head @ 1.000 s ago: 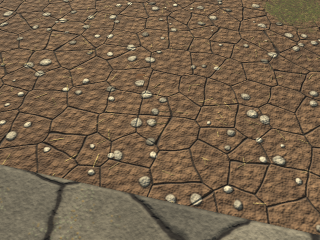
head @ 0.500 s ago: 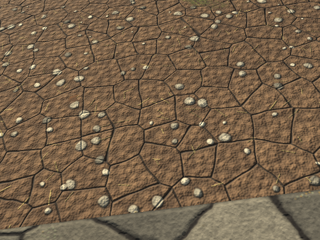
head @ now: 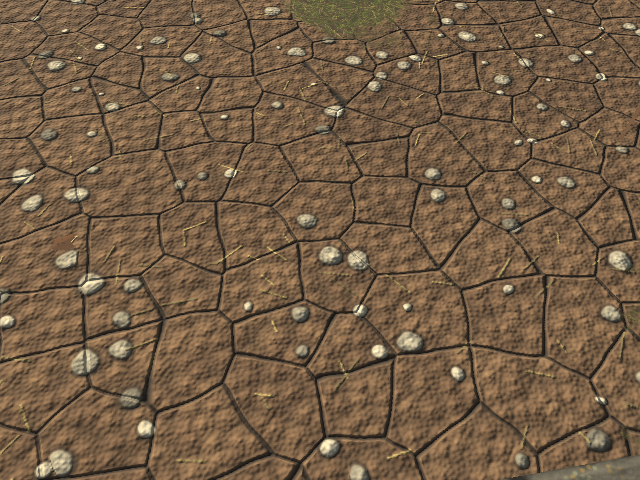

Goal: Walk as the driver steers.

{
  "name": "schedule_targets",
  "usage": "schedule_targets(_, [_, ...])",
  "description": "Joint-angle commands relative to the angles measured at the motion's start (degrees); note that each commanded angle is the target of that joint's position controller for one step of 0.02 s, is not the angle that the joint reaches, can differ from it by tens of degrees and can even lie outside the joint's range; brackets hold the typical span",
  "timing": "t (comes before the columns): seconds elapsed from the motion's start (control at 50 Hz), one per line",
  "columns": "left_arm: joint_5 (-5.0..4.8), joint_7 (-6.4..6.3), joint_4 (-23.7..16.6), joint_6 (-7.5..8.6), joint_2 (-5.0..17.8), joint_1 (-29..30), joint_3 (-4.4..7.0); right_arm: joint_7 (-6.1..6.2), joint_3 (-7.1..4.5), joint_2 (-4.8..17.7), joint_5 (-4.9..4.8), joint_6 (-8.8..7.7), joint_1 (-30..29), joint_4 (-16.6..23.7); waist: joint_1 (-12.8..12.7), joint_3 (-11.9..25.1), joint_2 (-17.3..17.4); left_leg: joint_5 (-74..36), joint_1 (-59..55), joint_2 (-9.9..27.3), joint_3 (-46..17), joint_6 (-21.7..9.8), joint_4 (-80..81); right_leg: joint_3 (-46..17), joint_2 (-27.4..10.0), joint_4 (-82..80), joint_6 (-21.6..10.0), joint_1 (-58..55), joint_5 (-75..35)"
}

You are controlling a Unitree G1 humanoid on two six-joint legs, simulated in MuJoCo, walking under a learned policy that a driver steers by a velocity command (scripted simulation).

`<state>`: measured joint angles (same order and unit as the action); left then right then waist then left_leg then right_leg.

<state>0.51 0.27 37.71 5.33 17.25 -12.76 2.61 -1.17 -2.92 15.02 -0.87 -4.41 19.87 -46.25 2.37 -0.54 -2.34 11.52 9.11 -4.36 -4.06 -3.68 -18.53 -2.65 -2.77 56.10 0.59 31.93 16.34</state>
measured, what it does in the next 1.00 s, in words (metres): walks ahead, turning left: right foot, then left foot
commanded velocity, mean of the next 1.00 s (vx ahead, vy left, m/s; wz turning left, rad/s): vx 0.49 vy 0.00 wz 0.31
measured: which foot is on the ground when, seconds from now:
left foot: down 0.00-0.24, up 0.26-0.72, down 0.74-1.00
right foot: up 0.00-0.22, down 0.24-0.74, up 0.76-1.00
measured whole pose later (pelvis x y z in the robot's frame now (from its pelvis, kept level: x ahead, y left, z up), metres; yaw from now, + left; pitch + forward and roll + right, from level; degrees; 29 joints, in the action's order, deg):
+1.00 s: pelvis +0.51 +0.13 +0.00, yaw +19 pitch +0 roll +1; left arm -1.7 0.2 44.7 2.4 18.1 -12.2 3.5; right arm -1.1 -3.4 15.0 1.0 -5.2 17.3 -43.9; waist 1.8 -2.2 -2.8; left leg 11.3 6.6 -2.6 7.5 -3.8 -17.2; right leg -4.4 -6.1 59.9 1.2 37.7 9.9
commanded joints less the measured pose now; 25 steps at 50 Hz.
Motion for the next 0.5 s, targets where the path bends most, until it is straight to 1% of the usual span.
schedule_targets(0.02, [0.34,0.18,-5.9,1.25,2.1,5.6,0.25,1.35,-2.49,10.4,-0.57,-0.37,-2.2,4.0,-0.6,-1.4,7.2,-12.9,-0.7,12.4,-12.6,-10.4,8.2,0.7,0.0,-11.1,2.2,4.7,-6.5])
schedule_targets(0.06, [-0.07,0.61,-6.7,1.65,1.3,9.9,-0.17,1.8,-2.7,11.1,-0.71,0.11,-0.5,3.5,0.9,-1.6,7.4,-13.8,2.4,10.9,-10.7,-8.8,7.3,1.2,1.9,-19.2,2.7,-0.3,-14.0])
schedule_targets(0.1, [-0.73,1.01,-7.2,1.91,2.0,12.8,0.06,2.0,-2.75,11.3,-0.94,0.56,2.1,2.8,1.9,-1.3,7.6,-13.0,3.0,11.5,-11.9,-8.0,6.1,0.9,3.4,-23.2,2.8,-4.2,-18.7])
schedule_targets(0.14, [-1.13,1.1,-7.6,1.99,3.5,13.7,0.71,2.2,-2.76,11.2,-1.38,0.92,3.2,2.6,1.3,-1.0,8.0,-10.7,0.8,12.8,-14.8,-6.7,4.0,-0.9,3.5,-26.4,2.0,-6.6,-18.6])
schedule_targets(0.18, [-1.36,0.94,-7.5,2.13,5.1,12.3,1.52,2.33,-3.02,11.5,-1.31,1.27,2.8,2.8,-0.3,-0.6,9.0,-11.8,-1.2,14.0,-17.1,-5.5,0.8,-1.4,3.2,-28.0,0.5,-9.8,-15.3])
schedule_targets(0.2, [-1.29,0.7,-6.7,2.24,6.2,8.9,2.2,2.31,-2.99,11.1,-1.17,1.44,2.0,3.1,-2.6,0.8,9.1,-15.7,-1.0,13.1,-16.8,-4.5,-2.8,-0.7,3.4,-29.7,-0.9,-15.0,-14.3])
schedule_targets(0.22, [-0.89,0.25,-5.5,2.3,7.9,3.2,3.21,2.11,-2.57,9.9,-0.76,1.46,1.5,3.7,-5.7,4.7,8.3,-19.5,0.8,10.0,-14.9,-2.8,-10.5,-0.6,2.2,-30.8,-2.7,-24.0,-13.9])
schedule_targets(0.24, [-0.01,-0.38,-4.7,2.14,11.0,-6.3,4.16,1.85,-1.38,6.7,0.52,1.39,0.8,5.5,-9.8,13.6,3.6,-11.3,7.8,6.5,-11.7,-0.9,-26.1,-9.0,-6.9,-29.0,-6.6,-38.9,-9.8])
schedule_targets(0.26, [0.73,-0.17,-3.1,1.29,15.2,-10.6,4.92,1.83,0.34,0.8,-0.57,0.72,9.5,6.8,-6.2,22.2,-14.6,20.0,26.4,-1.2,-5.3,2.4,-45.5,-34.3,-21.2,-33.0,-15.5,-56.3,-1.3])
schedule_targets(0.28, [-0.09,0.2,-2.8,0.99,10.5,-10.3,4.13,1.92,-0.51,6.3,-1.98,0.63,9.9,5.9,-6.5,19.9,-13.7,21.6,34.0,2.9,-6.1,2.8,-54.4,-43.3,-22.5,-37.6,-16.4,-53.7,10.3])
schedule_targets(0.3, [-0.33,-0.02,-3.2,0.83,6.5,-7.2,3.07,1.94,-1.59,9.9,-2.14,0.95,3.8,6.3,-7.6,11.0,-6.8,16.0,36.1,5.3,-5.3,3.0,-56.5,-33.5,-19.5,-38.7,-13.9,-46.3,9.7])
schedule_targets(0.32, [-0.11,0.0,-3.0,0.62,5.2,-4.2,2.53,1.98,-1.71,9.9,-1.38,1.23,0.1,7.1,-6.7,6.1,-2.6,11.6,34.6,7.4,-3.6,3.3,-55.3,-25.0,-16.8,-39.3,-12.4,-39.0,2.1])
schedule_targets(0.34, [0.13,0.14,-2.4,0.48,4.0,-2.2,2.15,1.81,-1.85,9.3,-0.64,1.4,-2.1,7.8,-5.5,2.9,-2.0,9.2,33.1,8.8,-3.3,3.5,-52.8,-19.5,-14.4,-40.8,-11.7,-33.2,-3.8])
schedule_targets(0.36, [0.53,0.12,-1.9,0.62,3.4,-0.8,1.94,1.45,-1.99,8.4,-0.75,1.81,-2.3,8.2,-4.0,1.2,-3.4,7.7,30.8,10.1,-3.2,3.5,-51.1,-15.0,-12.7,-42.5,-11.2,-29.1,-7.1])
schedule_targets(0.38, [0.44,0.14,-1.5,0.9,3.3,-0.1,2.08,1.21,-1.8,7.1,-1.03,2.3,-2.2,8.4,-3.3,0.4,-4.3,6.9,29.1,10.6,-2.5,3.6,-49.8,-12.0,-11.9,-44.2,-11.2,-26.6,-8.8])
schedule_targets(0.4, [0.1,0.18,-1.0,1.27,3.5,0.1,2.25,1.06,-1.53,5.8,-1.03,2.75,-2.5,8.7,-2.9,-0.1,-4.1,6.5,28.8,10.9,-1.9,3.8,-48.5,-9.7,-11.9,-45.4,-11.6,-25.2,-10.9])
schedule_targets(0.42, [-0.19,0.19,-0.4,1.57,4.1,0.2,2.52,0.96,-1.34,5.1,-0.81,3.09,-3.5,9.3,-2.7,-0.9,-3.5,5.5,29.3,11.2,-1.7,4.1,-46.6,-7.7,-12.3,-46.6,-12.1,-24.4,-12.8])
schedule_targets(0.46, [-0.32,0.08,0.9,1.81,5.8,0.0,3.16,0.72,-1.01,4.6,-0.22,3.28,-6.1,10.6,-2.7,-1.7,-2.1,1.9,31.1,11.7,-1.6,4.8,-41.8,-4.4,-13.1,-47.9,-12.9,-24.8,-15.9])
schedule_targets(0.5, [-0.27,-0.06,1.7,1.64,6.9,0.2,3.48,0.06,-0.75,4.4,-0.24,2.99,-8.2,11.1,-3.2,-1.8,-1.2,-4.6,30.5,11.7,-1.0,4.7,-35.5,0.1,-12.2,-48.3,-12.2,-25.7,-17.9])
